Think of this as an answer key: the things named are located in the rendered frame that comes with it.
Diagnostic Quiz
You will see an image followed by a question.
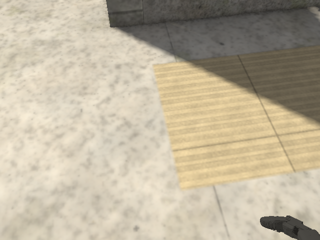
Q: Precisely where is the robot right hand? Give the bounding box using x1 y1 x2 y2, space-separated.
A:
260 215 320 240

